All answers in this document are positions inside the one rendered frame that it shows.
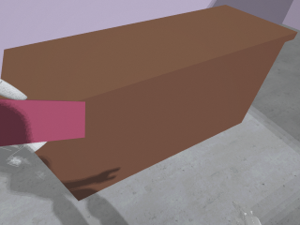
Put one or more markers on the robot right hand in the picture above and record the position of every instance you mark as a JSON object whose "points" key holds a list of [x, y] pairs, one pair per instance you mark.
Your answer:
{"points": [[245, 213]]}

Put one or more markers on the robot left hand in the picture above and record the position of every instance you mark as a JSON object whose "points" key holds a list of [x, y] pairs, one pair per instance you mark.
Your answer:
{"points": [[11, 156]]}

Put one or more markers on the sponge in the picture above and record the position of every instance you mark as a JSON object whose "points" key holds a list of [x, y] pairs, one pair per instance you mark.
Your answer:
{"points": [[25, 121]]}

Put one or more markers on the table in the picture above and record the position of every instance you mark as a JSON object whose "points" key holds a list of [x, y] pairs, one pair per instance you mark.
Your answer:
{"points": [[151, 89]]}

